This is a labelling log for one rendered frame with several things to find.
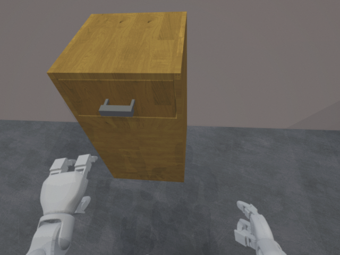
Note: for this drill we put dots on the drawer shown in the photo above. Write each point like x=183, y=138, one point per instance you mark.
x=153, y=98

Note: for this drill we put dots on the right robot forearm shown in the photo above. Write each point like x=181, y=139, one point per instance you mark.
x=268, y=247

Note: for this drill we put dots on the left robot forearm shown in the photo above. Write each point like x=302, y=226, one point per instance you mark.
x=53, y=235

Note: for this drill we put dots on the handle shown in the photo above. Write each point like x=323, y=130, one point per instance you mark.
x=117, y=110

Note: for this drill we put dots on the right robot hand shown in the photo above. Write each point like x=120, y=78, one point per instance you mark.
x=249, y=233

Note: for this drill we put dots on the left robot hand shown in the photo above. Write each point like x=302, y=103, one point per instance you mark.
x=62, y=191

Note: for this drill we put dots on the cabinet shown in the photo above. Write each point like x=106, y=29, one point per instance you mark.
x=143, y=46

